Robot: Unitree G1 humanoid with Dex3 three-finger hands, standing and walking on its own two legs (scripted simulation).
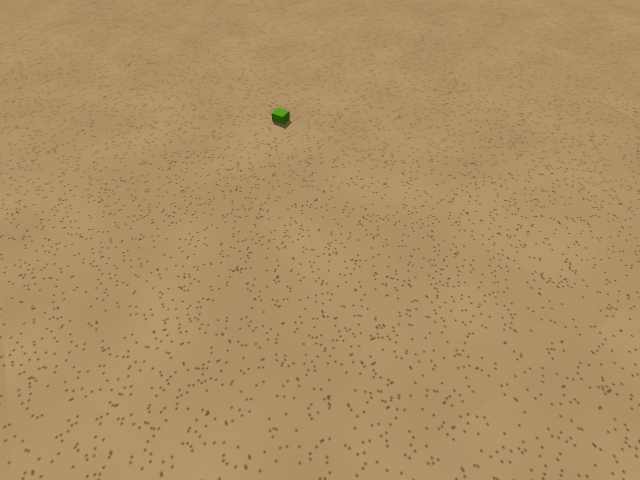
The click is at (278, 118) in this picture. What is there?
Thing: small box
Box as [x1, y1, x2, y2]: [271, 108, 289, 124]
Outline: 277,108 271,113 272,120 283,124 289,119 289,113 286,110
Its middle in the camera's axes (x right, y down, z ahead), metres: -0.20 -0.69 +2.18
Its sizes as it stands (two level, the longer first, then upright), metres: 0.075 0.067 0.051
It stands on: the floor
